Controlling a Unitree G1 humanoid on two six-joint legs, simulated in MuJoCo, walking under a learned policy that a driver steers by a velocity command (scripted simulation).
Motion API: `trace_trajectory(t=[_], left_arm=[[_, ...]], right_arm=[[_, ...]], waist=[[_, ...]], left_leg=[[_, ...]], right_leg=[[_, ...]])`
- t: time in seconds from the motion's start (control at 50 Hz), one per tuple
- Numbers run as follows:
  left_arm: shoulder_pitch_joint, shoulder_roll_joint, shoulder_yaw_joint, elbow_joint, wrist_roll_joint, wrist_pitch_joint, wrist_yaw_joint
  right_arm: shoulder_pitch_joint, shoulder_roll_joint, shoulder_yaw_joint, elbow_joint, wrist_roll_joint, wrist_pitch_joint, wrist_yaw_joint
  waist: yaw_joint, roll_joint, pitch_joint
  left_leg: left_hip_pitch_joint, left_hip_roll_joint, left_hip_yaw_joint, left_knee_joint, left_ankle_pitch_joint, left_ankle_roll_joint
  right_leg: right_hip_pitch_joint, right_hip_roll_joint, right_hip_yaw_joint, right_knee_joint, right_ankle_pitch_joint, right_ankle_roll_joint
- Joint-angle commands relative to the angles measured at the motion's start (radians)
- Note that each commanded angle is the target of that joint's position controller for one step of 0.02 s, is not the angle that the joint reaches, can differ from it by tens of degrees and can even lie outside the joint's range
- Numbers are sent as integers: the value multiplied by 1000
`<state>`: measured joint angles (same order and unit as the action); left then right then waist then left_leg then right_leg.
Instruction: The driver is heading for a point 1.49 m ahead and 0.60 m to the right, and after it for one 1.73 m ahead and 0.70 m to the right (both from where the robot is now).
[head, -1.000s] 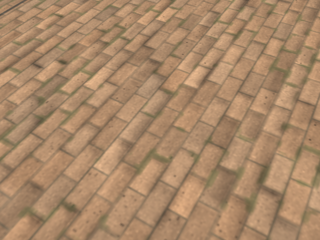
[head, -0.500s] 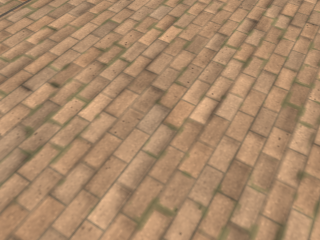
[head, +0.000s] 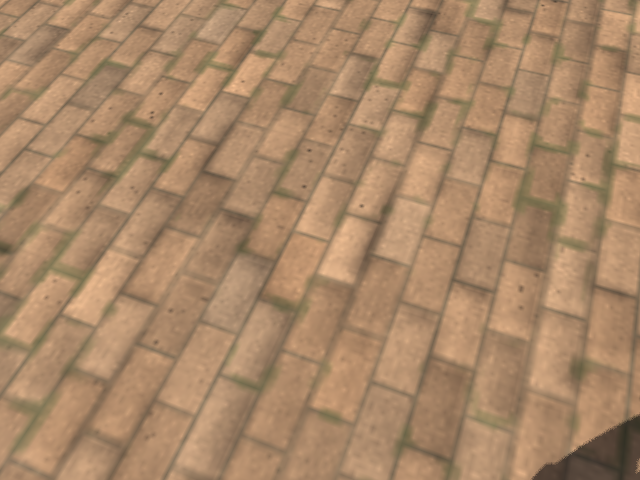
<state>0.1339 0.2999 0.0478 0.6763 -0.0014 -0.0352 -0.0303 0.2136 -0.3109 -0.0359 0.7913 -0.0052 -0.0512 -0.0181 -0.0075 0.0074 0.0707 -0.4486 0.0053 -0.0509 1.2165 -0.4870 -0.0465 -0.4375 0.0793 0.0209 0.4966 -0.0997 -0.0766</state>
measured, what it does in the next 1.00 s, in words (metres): steps on the spot, turning right: left foot, then right foot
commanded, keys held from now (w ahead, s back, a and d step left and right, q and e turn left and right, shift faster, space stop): e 0.82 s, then w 0.18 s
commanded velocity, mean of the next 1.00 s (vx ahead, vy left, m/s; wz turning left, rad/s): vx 0.07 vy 0.00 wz -0.53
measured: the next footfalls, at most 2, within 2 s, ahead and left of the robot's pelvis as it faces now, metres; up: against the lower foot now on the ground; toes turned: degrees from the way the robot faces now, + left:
left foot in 0.32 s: +0.18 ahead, +0.14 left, +0.00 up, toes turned -18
right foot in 0.74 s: +0.06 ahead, -0.09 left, +0.00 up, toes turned -28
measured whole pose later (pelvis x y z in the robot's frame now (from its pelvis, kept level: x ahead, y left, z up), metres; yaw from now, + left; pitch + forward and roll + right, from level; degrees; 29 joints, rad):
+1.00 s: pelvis +0.08 +0.00 +0.02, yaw -33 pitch +2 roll +2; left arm 0.27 0.27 0.05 0.64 0.00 0.00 0.02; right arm 0.17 -0.33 -0.09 0.77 0.00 -0.02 0.00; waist 0.01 0.03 0.01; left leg -0.50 0.03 -0.01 0.89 -0.24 -0.05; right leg -0.19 0.04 0.07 0.37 -0.21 -0.06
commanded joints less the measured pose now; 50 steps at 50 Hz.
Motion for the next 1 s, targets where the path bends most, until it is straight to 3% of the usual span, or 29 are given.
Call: trace_trajectory(t=[0.02,0.08,0.12,0.2,0.26,0.3,0.32,0.34,0.36,0.38,0.4,0.42,0.44,0.5,0.54,0.6,0.68,0.72,0.74,0.76,0.78,0.8,0.82,0.84,0.86,0.9,0.94,1.0], left_arm=[[29,150,48,-71,11,8,15],[31,173,60,-75,5,16,32],[29,180,64,-80,-5,31,46],[30,176,65,-87,-7,59,63],[45,170,67,-89,-8,69,63],[24,156,62,-97,-20,76,64],[46,127,54,-97,-23,77,65],[118,65,38,-91,-6,78,61],[103,115,55,-129,-13,67,60],[131,193,77,-101,-2,64,60],[132,210,89,-79,-13,71,61],[145,185,88,-58,-16,87,67],[141,166,84,-60,-14,98,68],[77,109,65,-97,-27,103,59],[32,96,58,-121,-25,99,53],[17,82,48,-139,-18,98,39],[35,103,58,-145,-19,107,22],[95,99,65,-125,-19,108,13],[130,119,75,-111,-15,107,19],[161,207,100,-116,-16,103,33],[152,303,112,-145,4,90,37],[170,251,100,-144,32,65,29],[126,221,86,-135,30,49,30],[88,185,80,-126,4,43,38],[78,148,66,-122,-18,42,44],[91,124,49,-116,-9,36,51],[113,122,46,-103,5,22,55],[141,148,51,-76,1,4,55]], right_arm=[[77,-105,-33,-61,-4,17,-18],[63,-83,-28,-68,-10,27,-30],[29,-82,-29,-76,-9,35,-30],[-61,-79,-29,-107,1,36,-20],[-76,-90,-35,-117,8,16,-9],[-25,-97,-45,-102,11,1,-2],[-3,-132,-56,-98,4,-3,-4],[-22,-199,-69,-117,-13,6,-12],[-25,-221,-77,-106,-47,17,-7],[-51,-165,-66,-128,-38,17,-6],[-82,-118,-54,-137,-26,18,-8],[-107,-101,-49,-145,-15,22,-9],[-118,-93,-46,-145,-4,26,-13],[-91,-98,-48,-136,-13,43,-25],[-63,-117,-57,-128,-14,52,-30],[-81,-154,-73,-129,-7,58,-22],[-89,-176,-85,-119,13,57,-6],[-110,-174,-87,-112,33,57,-5],[-66,-144,-80,-90,35,54,-3],[-33,-89,-67,-90,3,52,2],[-100,-58,-51,-156,-33,49,-3],[-171,-105,-66,-167,-18,46,-12],[-173,-124,-75,-160,4,50,-15],[-127,-126,-81,-132,6,52,-16],[-111,-134,-84,-119,2,52,-13],[-107,-119,-81,-115,5,38,3],[-125,-107,-76,-112,14,18,15],[-159,-81,-62,-110,12,-8,27]], waist=[[-24,-69,-186],[-28,-89,-218],[-19,-93,-235],[9,-137,-189],[17,-170,-177],[-20,-172,-177],[-16,-132,-184],[38,90,-209],[43,308,-157],[35,204,-155],[38,138,-144],[45,107,-139],[37,113,-123],[4,160,-110],[-25,175,-128],[-32,183,-150],[-23,191,-148],[22,169,-147],[30,116,-153],[15,-110,-157],[23,-343,-146],[91,-228,-203],[58,-180,-162],[28,-131,-158],[27,-138,-147],[27,-174,-121],[37,-170,-97],[57,-157,-69]], left_leg=[[-83,38,-30,-67,56,-21],[-57,14,-27,-208,121,-46],[-39,4,-40,-281,196,-53],[-6,-23,-59,-434,241,-49],[39,-41,-66,-565,203,-33],[149,-33,-52,-780,307,-5],[249,50,-95,-863,393,28],[351,278,-285,-883,561,117],[326,393,-486,-908,706,273],[322,395,-445,-894,708,302],[314,331,-332,-872,689,265],[318,277,-251,-859,651,230],[316,264,-210,-859,659,229],[341,224,-102,-883,654,242],[395,252,-90,-882,664,261],[372,278,-45,-880,670,266],[355,307,-18,-851,651,253],[314,292,24,-779,601,202],[245,257,71,-699,504,140],[43,164,176,-466,236,39],[-224,14,155,-238,-175,-36],[-227,15,12,-78,-194,-32],[-225,34,-16,-41,-112,-15],[-233,52,-17,-73,-12,-7],[-244,63,-11,-110,62,-7],[-223,51,12,-145,183,-8],[-218,48,19,-261,247,-5],[-171,44,21,-451,298,-2]], right_leg=[[191,-261,299,-164,470,-211],[151,-241,279,-156,471,-203],[139,-222,292,-155,321,-175],[114,-190,363,-168,-11,-136],[169,-196,437,-125,30,-126],[184,-169,459,-62,79,-89],[139,-125,431,3,-21,-45],[38,-12,277,225,-353,17],[-149,80,139,404,-560,65],[-164,11,153,572,-519,102],[-167,-1,143,638,-453,120],[-170,-13,127,683,-408,142],[-190,-20,117,725,-366,160],[-189,-44,40,641,-301,187],[-176,-73,25,546,-302,194],[-56,-103,-16,393,-306,178],[55,-97,-65,212,-273,132],[172,-74,-97,12,-132,81],[281,-62,-69,-82,-29,46],[442,-225,173,-140,253,-23],[474,-454,491,-127,504,-224],[420,-461,498,-161,389,-292],[379,-400,408,-171,292,-239],[379,-337,346,-185,60,-177],[377,-312,335,-212,-136,-149],[346,-278,341,-279,-357,-141],[364,-276,335,-315,-351,-137],[372,-277,304,-322,-280,-131]])
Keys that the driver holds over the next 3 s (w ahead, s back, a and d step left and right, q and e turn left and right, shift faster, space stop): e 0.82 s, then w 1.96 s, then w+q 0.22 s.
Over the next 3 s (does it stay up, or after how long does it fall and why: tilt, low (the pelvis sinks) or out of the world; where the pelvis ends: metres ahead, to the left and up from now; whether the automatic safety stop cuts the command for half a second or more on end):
stays up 0.93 -0.57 0.01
